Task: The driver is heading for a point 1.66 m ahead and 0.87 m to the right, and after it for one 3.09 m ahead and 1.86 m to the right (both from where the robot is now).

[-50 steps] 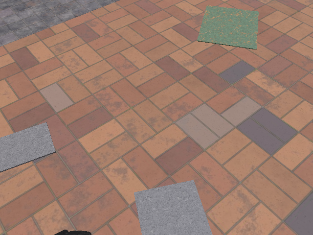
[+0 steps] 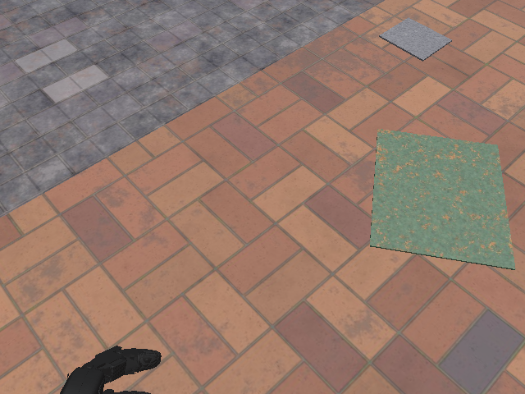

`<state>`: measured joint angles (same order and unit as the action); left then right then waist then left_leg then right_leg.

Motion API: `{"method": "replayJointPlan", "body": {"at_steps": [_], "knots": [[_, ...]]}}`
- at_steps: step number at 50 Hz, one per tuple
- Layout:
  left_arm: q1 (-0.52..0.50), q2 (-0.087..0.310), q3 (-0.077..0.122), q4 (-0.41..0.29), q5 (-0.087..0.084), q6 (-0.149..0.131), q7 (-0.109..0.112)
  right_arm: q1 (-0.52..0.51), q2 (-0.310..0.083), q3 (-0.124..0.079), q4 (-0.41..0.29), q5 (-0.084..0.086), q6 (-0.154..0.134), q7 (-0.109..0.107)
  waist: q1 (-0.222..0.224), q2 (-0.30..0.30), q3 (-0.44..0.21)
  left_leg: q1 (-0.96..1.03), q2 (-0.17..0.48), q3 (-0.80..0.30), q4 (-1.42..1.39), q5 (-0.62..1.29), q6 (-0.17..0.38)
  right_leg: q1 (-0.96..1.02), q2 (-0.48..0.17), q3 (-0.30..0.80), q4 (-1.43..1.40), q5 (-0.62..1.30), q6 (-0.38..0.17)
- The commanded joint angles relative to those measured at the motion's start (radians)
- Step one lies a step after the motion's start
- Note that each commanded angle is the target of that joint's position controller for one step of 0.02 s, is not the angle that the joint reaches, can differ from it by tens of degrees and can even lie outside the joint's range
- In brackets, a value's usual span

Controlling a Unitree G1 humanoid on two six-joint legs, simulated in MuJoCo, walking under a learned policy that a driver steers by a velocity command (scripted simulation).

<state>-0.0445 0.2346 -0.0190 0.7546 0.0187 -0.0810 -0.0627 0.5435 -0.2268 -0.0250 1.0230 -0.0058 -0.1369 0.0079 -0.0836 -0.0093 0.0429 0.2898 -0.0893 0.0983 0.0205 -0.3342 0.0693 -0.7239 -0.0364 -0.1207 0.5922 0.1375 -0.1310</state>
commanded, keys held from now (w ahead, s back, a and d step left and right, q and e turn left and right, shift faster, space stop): w+e+shift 0.30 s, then e+shift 0.42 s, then w+e+shift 0.20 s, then w+q+shift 0.08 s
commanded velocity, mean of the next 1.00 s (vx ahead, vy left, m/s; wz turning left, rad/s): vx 0.64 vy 0.00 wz -0.84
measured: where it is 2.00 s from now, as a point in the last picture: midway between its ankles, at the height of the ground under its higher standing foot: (446, 137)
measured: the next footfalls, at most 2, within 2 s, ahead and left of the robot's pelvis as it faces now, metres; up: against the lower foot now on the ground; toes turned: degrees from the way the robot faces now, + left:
right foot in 0.08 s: +0.29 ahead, -0.05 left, +0.00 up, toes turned -7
left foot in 0.48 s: +0.74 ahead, +0.01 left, +0.00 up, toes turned -28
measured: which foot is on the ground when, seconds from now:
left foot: down 0.00-0.08, up 0.10-0.46, down 0.48-0.94, up 0.96-1.00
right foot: up 0.00-0.06, down 0.08-0.46, up 0.48-0.92, down 0.94-1.00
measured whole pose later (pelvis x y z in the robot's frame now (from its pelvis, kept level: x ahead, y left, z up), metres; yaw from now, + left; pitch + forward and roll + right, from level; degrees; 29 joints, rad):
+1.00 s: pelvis +0.67 -0.17 +0.00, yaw -52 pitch +1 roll +1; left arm 0.20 0.32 0.07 0.63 0.03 0.02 -0.04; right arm 0.21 -0.36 -0.09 0.77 -0.04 -0.01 0.04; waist 0.00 0.06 0.00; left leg -0.28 0.16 0.15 1.00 -0.50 -0.04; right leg -0.35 -0.01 -0.08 0.69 -0.38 -0.09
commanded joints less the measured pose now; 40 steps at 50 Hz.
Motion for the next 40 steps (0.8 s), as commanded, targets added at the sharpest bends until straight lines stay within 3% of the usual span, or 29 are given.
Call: {"method": "replayJointPlan", "body": {"at_steps": [1, 2, 3, 4, 5, 6, 7, 8, 9, 11, 13, 15, 16, 19, 21, 22, 23, 24, 25, 26, 27, 28, 29, 30, 32, 34, 36, 38, 40], "knots": [[0.098, 0.113, 0.031, -0.007, 0.005, -0.005, 0.012, -0.012, -0.2, -0.034, -0.047, -0.024, 0.012, -0.04, 0.134, 0.141, -0.04, -0.108, 0.265, 0.067, 0.288, 1.44, -0.032, 0.315, 0.144, -0.078, 0.003, -0.083, -0.045], [0.255, 0.148, 0.047, 0.04, 0.005, -0.003, 0.017, -0.043, -0.221, -0.041, -0.058, -0.037, 0.028, -0.053, 0.211, 0.158, -0.123, -0.12, 0.28, 0.072, 0.503, 1.503, -0.041, 0.461, 0.172, -0.066, 0.009, -0.136, -0.065], [0.471, 0.182, 0.069, 0.108, 0.003, 0.001, 0.025, -0.103, -0.239, -0.047, -0.077, -0.043, 0.042, -0.06, 0.312, 0.156, -0.206, -0.184, 0.285, 0.075, 0.787, 1.467, -0.041, 0.651, 0.158, -0.029, -0.031, -0.157, -0.097], [0.628, 0.226, 0.1, 0.144, 0.008, 0.011, 0.038, -0.158, -0.242, -0.052, -0.095, -0.046, 0.043, -0.057, 0.383, 0.12, -0.247, -0.38, 0.218, 0.08, 1.163, 1.113, -0.025, 0.844, 0.083, 0.093, -0.026, -0.305, -0.137], [0.558, 0.325, 0.133, 0.143, 0.023, 0.032, 0.046, -0.071, -0.075, -0.019, -0.161, -0.013, 0.018, -0.025, 0.193, -0.287, -0.292, -0.925, 0.019, 0.006, 1.597, -0.104, -0.095, 1.197, -0.195, 0.627, -0.042, -0.228, -0.312], [0.517, 0.314, 0.143, 0.123, 0.005, 0.038, 0.042, -0.142, -0.134, -0.013, -0.222, 0.001, -0.002, -0.023, 0.216, -0.14, -0.386, -1.12, 0.033, -0.178, 1.679, -0.094, -0.07, 1.258, -0.252, 0.914, -0.232, -0.423, -0.394], [0.472, 0.253, 0.135, 0.119, -0.001, 0.034, 0.049, -0.255, -0.156, -0.009, -0.252, -0.01, -0.017, -0.022, 0.207, 0.002, -0.229, -1.158, 0.101, -0.21, 1.572, -0.012, -0.046, 1.114, -0.227, 0.841, -0.312, -0.463, -0.338], [0.445, 0.189, 0.123, 0.135, -0.002, 0.034, 0.051, -0.28, -0.148, -0.006, -0.267, -0.02, -0.026, -0.016, 0.147, 0.09, -0.109, -1.105, 0.138, -0.198, 1.444, 0.026, -0.034, 0.915, -0.189, 0.751, -0.355, -0.408, -0.282], [0.426, 0.166, 0.116, 0.139, -0.003, 0.026, 0.057, -0.311, -0.131, -0.001, -0.283, -0.039, -0.014, -0.012, 0.104, 0.108, -0.045, -1.049, 0.163, -0.199, 1.373, 0.012, -0.046, 0.767, -0.139, 0.673, -0.365, -0.323, -0.252], [0.403, 0.143, 0.101, 0.134, -0.013, 0.006, 0.064, -0.299, -0.107, 0.008, -0.299, -0.074, 0.033, -0.001, 0.035, 0.101, 0.009, -0.96, 0.192, -0.182, 1.276, -0.022, -0.084, 0.56, -0.065, 0.576, -0.391, -0.272, -0.228], [0.401, 0.181, 0.108, 0.117, -0.021, -0.015, 0.059, -0.387, -0.096, 0.018, -0.356, -0.076, 0.056, 0.008, 0.034, 0.067, 0.056, -0.917, 0.209, -0.134, 1.097, 0.0, -0.115, 0.401, -0.016, 0.52, -0.443, -0.255, -0.223], [0.416, 0.195, 0.115, 0.105, -0.018, -0.023, 0.056, -0.528, -0.087, 0.031, -0.419, -0.059, 0.055, 0.018, 0.069, 0.032, 0.097, -0.844, 0.194, -0.092, 0.877, 0.188, -0.132, 0.302, 0.029, 0.481, -0.474, -0.156, -0.196], [0.433, 0.202, 0.12, 0.106, -0.021, -0.022, 0.053, -0.568, -0.078, 0.037, -0.433, -0.049, 0.05, 0.02, 0.091, 0.023, 0.105, -0.793, 0.169, -0.073, 0.768, 0.301, -0.128, 0.296, 0.055, 0.449, -0.446, 0.012, -0.161], [0.537, 0.22, 0.134, 0.129, -0.035, -0.003, 0.046, -0.593, -0.078, 0.041, -0.447, -0.032, 0.039, 0.01, 0.166, -0.015, 0.02, -0.67, 0.059, -0.037, 0.583, 0.477, -0.091, 0.434, 0.082, 0.418, -0.298, 0.373, -0.051], [0.551, 0.224, 0.137, 0.127, -0.03, 0.009, 0.058, -0.549, -0.118, 0.03, -0.449, -0.032, 0.034, -0.01, 0.152, -0.056, -0.044, -0.556, 0.009, -0.073, 0.475, 0.457, -0.077, 0.521, 0.101, 0.456, -0.143, 0.457, 0.013], [0.54, 0.121, 0.109, 0.113, -0.094, 0.014, 0.076, -0.606, -0.167, -0.015, -0.502, 0.027, -0.004, -0.023, 0.112, -0.035, -0.101, -0.424, 0.011, -0.178, 0.378, 0.487, -0.075, 0.493, 0.099, 0.563, -0.027, 0.269, 0.062], [0.439, 0.164, 0.11, 0.085, -0.08, 0.018, 0.079, -0.439, -0.216, -0.036, -0.464, 0.035, -0.015, -0.035, -0.015, -0.045, -0.185, -0.26, 0.055, -0.162, 0.348, 0.611, -0.069, 0.463, 0.121, 0.527, 0.143, 0.218, 0.091], [0.402, 0.12, 0.096, 0.037, -0.045, 0.024, 0.083, -0.205, -0.242, -0.041, -0.399, 0.004, -0.009, -0.043, -0.081, -0.026, -0.367, 0.027, 0.261, -0.289, 0.505, 0.805, -0.002, 0.346, 0.167, 0.438, 0.462, -0.231, 0.135], [0.558, 0.029, 0.07, 0.012, -0.016, 0.028, 0.082, -0.127, -0.252, -0.029, -0.398, -0.044, 0.006, -0.036, -0.005, 0.212, -0.548, 0.266, 0.572, -0.563, 0.658, 1.328, 0.115, 0.129, 0.244, 0.388, 0.788, -0.945, 0.157], [0.645, 0.13, 0.075, -0.028, -0.06, 0.032, 0.076, -0.148, -0.263, -0.049, -0.392, -0.026, 0.021, -0.024, 0.028, 0.347, -0.674, 0.279, 0.695, -0.803, 0.564, 1.02, 0.229, 0.04, 0.138, 0.368, 0.987, -0.823, 0.18], [0.554, 0.188, 0.089, -0.045, -0.07, 0.053, 0.082, -0.265, -0.193, -0.046, -0.44, -0.018, 0.041, -0.036, 0.021, 0.258, -0.557, 0.144, 0.593, -0.693, 0.487, 0.74, 0.208, -0.005, 0.055, 0.304, 0.974, -0.723, 0.197], [0.458, 0.211, 0.103, -0.066, -0.068, 0.072, 0.091, -0.341, -0.128, -0.029, -0.437, -0.012, 0.057, -0.045, 0.028, 0.159, -0.358, -0.042, 0.522, -0.523, 0.441, 0.679, 0.171, -0.052, 0.025, 0.229, 0.944, -0.655, 0.211], [0.421, 0.207, 0.113, -0.074, -0.06, 0.09, 0.096, -0.389, -0.107, -0.019, -0.436, -0.01, 0.065, -0.049, 0.058, 0.075, -0.239, -0.214, 0.47, -0.423, 0.39, 0.68, 0.158, -0.031, -0.002, 0.202, 0.952, -0.636, 0.221], [0.431, 0.174, 0.113, -0.094, -0.059, 0.105, 0.096, -0.437, -0.118, -0.024, -0.422, -0.01, 0.067, -0.048, 0.108, 0.087, -0.158, -0.359, 0.454, -0.359, 0.339, 0.641, 0.151, 0.01, -0.036, 0.203, 0.898, -0.631, 0.217], [0.404, 0.098, 0.099, -0.138, -0.061, 0.124, 0.096, -0.514, -0.129, -0.038, -0.4, -0.005, 0.057, -0.037, 0.142, 0.117, -0.056, -0.569, 0.413, -0.194, 0.248, 0.617, 0.132, 0.096, -0.089, 0.181, 0.694, -0.61, 0.21], [0.368, 0.096, 0.101, -0.165, -0.049, 0.122, 0.092, -0.533, -0.18, -0.062, -0.378, -0.006, 0.051, -0.035, 0.141, 0.12, -0.093, -0.572, 0.412, -0.111, 0.233, 0.66, 0.143, 0.152, -0.099, 0.164, 0.522, -0.462, 0.198], [0.362, 0.104, 0.104, -0.156, -0.045, 0.121, 0.07, -0.568, -0.201, -0.073, -0.37, 0.002, 0.057, -0.039, 0.145, 0.108, -0.148, -0.553, 0.396, -0.016, 0.256, 0.627, 0.126, 0.258, -0.093, 0.141, 0.356, -0.299, 0.167], [0.31, 0.128, 0.112, -0.164, -0.054, 0.127, 0.044, -0.551, -0.23, -0.083, -0.352, 0.02, 0.062, -0.025, 0.129, 0.107, -0.163, -0.535, 0.414, 0.014, 0.226, 0.366, 0.112, 0.324, -0.089, 0.107, 0.278, -0.237, 0.133], [0.235, 0.175, 0.128, -0.192, -0.06, 0.139, 0.029, -0.517, -0.264, -0.099, -0.335, 0.038, 0.062, -0.01, 0.11, 0.113, -0.126, -0.488, 0.437, 0.001, 0.183, 0.096, 0.097, 0.304, -0.088, 0.083, 0.239, -0.31, 0.096]]}}
Keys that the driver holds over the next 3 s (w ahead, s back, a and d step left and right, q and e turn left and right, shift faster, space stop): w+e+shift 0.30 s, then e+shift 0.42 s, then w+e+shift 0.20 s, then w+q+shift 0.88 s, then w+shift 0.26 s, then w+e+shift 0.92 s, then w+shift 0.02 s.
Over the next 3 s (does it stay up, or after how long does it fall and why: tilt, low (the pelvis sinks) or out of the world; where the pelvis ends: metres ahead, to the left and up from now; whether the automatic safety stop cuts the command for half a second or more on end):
stays up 2.15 -1.08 0.01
